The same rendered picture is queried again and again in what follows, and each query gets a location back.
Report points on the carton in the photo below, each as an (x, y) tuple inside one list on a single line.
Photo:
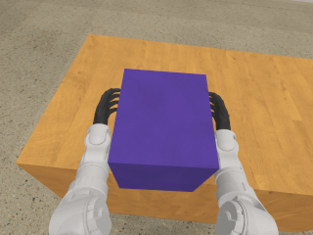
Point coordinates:
[(163, 135)]

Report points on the left robot hand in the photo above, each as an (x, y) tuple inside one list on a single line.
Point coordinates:
[(103, 110)]

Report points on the right robot upper arm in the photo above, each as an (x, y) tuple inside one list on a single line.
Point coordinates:
[(238, 218)]

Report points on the left robot upper arm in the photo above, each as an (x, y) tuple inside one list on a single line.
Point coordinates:
[(85, 216)]

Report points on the right robot hand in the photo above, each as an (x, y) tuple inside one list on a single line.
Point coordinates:
[(220, 114)]

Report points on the pedestal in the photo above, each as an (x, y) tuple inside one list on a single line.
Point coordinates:
[(269, 100)]

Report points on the robot left forearm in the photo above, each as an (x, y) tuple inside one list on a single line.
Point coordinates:
[(93, 170)]

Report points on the robot right forearm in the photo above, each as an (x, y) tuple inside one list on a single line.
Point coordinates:
[(230, 178)]

